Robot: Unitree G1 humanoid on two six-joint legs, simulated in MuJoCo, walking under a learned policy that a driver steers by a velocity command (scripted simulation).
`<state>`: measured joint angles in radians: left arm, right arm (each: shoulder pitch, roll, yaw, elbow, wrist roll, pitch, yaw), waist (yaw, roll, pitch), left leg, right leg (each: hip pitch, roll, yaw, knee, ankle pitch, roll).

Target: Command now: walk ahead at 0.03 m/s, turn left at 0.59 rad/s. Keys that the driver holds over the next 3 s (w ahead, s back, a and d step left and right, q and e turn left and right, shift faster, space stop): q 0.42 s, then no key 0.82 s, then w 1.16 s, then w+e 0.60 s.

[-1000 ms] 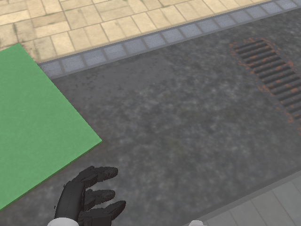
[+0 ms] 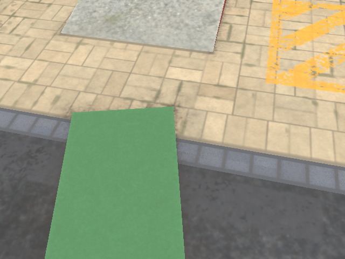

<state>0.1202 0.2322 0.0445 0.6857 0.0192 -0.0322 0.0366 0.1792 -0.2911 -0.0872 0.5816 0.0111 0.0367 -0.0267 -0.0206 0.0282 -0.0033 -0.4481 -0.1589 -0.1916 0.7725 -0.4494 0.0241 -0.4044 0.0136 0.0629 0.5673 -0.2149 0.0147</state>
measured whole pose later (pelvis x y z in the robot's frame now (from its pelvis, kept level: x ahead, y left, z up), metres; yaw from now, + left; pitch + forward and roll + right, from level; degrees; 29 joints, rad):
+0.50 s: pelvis -0.01 +0.02 +0.01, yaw +18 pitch +2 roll -2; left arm 0.15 0.30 0.09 0.71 0.01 0.02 0.06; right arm 0.22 -0.26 -0.05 0.57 0.00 0.02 0.00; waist 0.00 -0.04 0.02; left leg -0.34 -0.02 -0.04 0.56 -0.26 0.04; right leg -0.58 -0.03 0.00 1.14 -0.44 0.06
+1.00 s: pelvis -0.01 +0.00 +0.01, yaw +21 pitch +0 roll +0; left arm 0.19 0.19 0.02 0.74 0.01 -0.03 0.03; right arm 0.22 -0.21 -0.04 0.64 -0.02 0.01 -0.02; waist -0.01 0.01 0.00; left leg -0.30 -0.03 -0.08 0.56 -0.25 0.00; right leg -0.25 0.00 -0.01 0.55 -0.30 -0.01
